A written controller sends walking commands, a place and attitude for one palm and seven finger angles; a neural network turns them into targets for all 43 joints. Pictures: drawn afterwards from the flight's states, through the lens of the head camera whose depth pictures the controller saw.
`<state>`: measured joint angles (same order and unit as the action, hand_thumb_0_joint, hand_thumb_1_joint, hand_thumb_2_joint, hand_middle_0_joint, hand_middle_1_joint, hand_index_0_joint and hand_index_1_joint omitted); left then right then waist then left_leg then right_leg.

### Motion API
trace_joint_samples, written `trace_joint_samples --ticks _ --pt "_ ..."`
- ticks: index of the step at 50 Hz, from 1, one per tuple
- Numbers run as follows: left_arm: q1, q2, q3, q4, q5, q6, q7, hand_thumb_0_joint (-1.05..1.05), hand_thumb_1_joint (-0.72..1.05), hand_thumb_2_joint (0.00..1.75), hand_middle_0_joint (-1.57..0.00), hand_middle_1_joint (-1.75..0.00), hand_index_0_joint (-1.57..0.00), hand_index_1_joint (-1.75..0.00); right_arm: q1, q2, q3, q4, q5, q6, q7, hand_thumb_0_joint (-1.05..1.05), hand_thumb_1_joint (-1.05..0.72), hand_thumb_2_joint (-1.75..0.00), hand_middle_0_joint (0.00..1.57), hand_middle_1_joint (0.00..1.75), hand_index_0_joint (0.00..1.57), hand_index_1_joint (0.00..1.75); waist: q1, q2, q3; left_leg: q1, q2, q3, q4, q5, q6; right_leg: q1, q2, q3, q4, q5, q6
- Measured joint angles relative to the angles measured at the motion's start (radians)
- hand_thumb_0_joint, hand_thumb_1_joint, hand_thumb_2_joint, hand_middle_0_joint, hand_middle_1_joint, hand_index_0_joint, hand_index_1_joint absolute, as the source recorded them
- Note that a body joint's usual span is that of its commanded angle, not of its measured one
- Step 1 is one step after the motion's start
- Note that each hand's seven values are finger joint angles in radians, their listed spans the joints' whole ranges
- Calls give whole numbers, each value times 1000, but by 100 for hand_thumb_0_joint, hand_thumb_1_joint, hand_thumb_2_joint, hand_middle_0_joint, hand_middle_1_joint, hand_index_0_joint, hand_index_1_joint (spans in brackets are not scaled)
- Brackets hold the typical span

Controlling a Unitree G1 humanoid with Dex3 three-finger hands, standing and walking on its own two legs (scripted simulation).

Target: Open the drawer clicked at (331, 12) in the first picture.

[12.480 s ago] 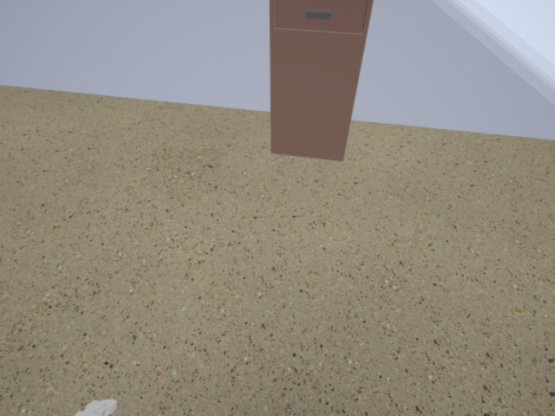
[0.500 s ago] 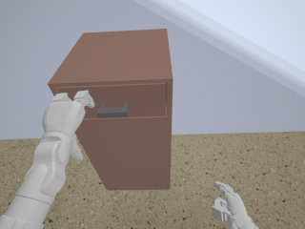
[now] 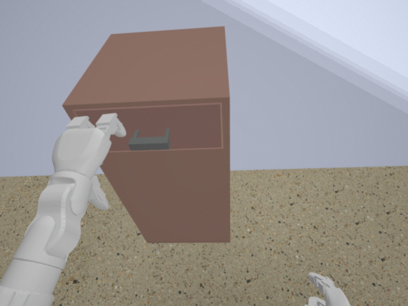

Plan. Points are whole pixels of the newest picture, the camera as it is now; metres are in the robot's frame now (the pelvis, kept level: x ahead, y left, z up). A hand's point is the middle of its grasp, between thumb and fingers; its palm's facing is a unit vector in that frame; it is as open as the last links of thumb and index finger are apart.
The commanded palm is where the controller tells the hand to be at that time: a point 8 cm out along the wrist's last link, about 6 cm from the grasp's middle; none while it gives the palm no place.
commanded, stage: move the hooked fingers above the handle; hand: left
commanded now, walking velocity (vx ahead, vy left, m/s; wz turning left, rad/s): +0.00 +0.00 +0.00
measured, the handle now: (150, 138) +0.51 +0.23 +0.02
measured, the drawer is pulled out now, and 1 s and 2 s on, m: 0.00 0.00 0.00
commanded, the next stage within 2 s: none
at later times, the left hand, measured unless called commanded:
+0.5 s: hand (113, 160) +0.35 +0.24 +0.11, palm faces +0.02 -0.04 -1.00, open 13.9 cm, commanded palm +0.33 +0.24 +0.17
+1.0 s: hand (128, 151) +0.40 +0.23 +0.08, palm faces +0.02 -0.06 -1.00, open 13.9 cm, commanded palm +0.38 +0.24 +0.15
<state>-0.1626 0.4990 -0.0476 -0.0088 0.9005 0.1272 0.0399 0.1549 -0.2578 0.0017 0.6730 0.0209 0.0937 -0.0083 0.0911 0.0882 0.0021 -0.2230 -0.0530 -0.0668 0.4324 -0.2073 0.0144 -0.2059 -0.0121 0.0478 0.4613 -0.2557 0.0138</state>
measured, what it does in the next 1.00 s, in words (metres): stands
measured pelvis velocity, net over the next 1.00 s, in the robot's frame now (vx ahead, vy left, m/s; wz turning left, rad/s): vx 0.03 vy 0.01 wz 0.00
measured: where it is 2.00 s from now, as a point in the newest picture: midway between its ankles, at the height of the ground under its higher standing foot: outside the picture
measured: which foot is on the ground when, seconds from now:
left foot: down 0.00-1.00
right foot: down 0.00-1.00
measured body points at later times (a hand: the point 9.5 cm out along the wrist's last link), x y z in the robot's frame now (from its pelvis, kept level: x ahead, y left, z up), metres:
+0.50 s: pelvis +0.02 -0.03 +0.00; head +0.03 -0.07 +0.44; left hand +0.34 +0.24 +0.16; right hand +0.20 -0.27 -0.12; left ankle +0.01 +0.11 -0.74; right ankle -0.01 -0.13 -0.74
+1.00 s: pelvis +0.03 +0.01 -0.01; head +0.05 -0.02 +0.44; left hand +0.39 +0.23 +0.14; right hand +0.18 -0.23 -0.13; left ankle +0.01 +0.11 -0.74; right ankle -0.01 -0.13 -0.74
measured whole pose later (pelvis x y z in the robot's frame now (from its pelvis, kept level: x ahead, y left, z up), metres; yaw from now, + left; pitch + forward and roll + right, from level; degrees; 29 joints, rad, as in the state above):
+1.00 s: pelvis +0.03 +0.01 -0.01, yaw +0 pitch +6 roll +0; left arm -0.35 0.46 -0.11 0.30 0.95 0.11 0.03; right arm 0.18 -0.24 -0.01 0.65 0.03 0.13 -0.03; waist 0.04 0.06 -0.06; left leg -0.35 -0.06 -0.06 0.55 -0.30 0.03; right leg -0.32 -0.01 0.05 0.55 -0.33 0.02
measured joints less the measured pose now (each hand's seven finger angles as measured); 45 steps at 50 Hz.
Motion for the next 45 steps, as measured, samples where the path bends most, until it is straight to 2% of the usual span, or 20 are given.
trace_joint_samples --ticks 4,6,10,15,19,24,29,33,36,39,45 --pt "-6 -13 -17 26 2 50 -21 0 -49 30 -31 -120 -32 -120 -20 -4 4 -5 5 5 -5 1 -91 -90 20 29 20 30 -6 13 -10 3 8 -5 -6 2 -9 -2 8 -5 3 -3 -9" --pt "-4 -16 -31 40 4 53 -38 0 -49 30 -31 -120 -32 -120 -32 -5 9 -9 5 6 -13 1 -91 -90 20 29 20 30 -10 16 -15 6 11 -7 -8 1 -13 -1 11 -7 7 -6 -14" --pt "-15 -5 -36 90 6 12 -63 0 -49 30 -31 -120 -32 -120 -52 -2 20 -18 3 1 -31 1 -91 -90 20 30 20 30 -19 12 -17 9 21 -10 -4 -6 -22 -1 21 -10 17 -15 -24" --pt "-40 24 9 151 -1 -53 -56 0 -49 30 -32 -120 -32 -120 -52 -2 17 -25 2 -9 -50 1 -90 -90 20 30 20 30 -22 -3 -19 0 33 -18 11 -20 -31 -7 34 -18 28 -25 -37" --pt "-64 38 39 188 -1 -64 -43 0 -49 30 -32 -120 -32 -120 -38 -13 4 -23 3 -10 -55 1 -90 -90 20 30 20 30 -19 -6 -25 -19 36 -24 27 -31 -34 -21 38 -26 36 -34 -41" --pt "-93 32 22 220 -1 -60 -53 0 -49 30 -31 -120 -32 -120 -17 -29 -11 -19 3 -5 -57 1 -91 -90 20 29 20 30 -20 -3 -30 -49 30 -29 48 -43 -31 -46 33 -31 51 -46 -38" --pt "-95 20 8 222 1 -100 -55 0 -49 30 -31 -120 -32 -120 -4 -24 -17 -16 -1 2 -58 1 -91 -90 20 29 20 30 -29 -9 -36 -73 24 -19 66 -57 -25 -71 28 -22 68 -58 -30" --pt "-105 13 18 227 6 -125 -20 0 -49 30 -32 -120 -32 -120 7 -10 -20 -14 -1 7 -53 1 -91 -90 20 29 20 30 -38 -16 -43 -90 20 -9 83 -70 -19 -88 24 -12 79 -65 -24" --pt "-132 12 27 258 17 -108 12 0 -49 30 -32 -120 -32 -120 15 -1 -21 -11 3 12 -46 1 -91 -90 20 29 20 30 -41 -20 -48 -104 16 -3 94 -77 -13 -100 21 -6 85 -69 -18" --pt "-149 10 28 270 28 -65 26 0 -49 30 -32 -120 -32 -120 25 5 -22 -15 3 19 -34 1 -91 -90 20 29 20 30 -44 -19 -55 -114 12 2 101 -81 -7 -109 17 -2 86 -71 -13" --pt "-162 -19 -25 268 31 2 6 0 -49 30 -31 -120 -32 -120 37 7 -19 -20 7 36 -20 1 -91 -90 20 30 20 30 -47 -13 -68 -120 -1 6 108 -86 6 -110 3 2 86 -74 1"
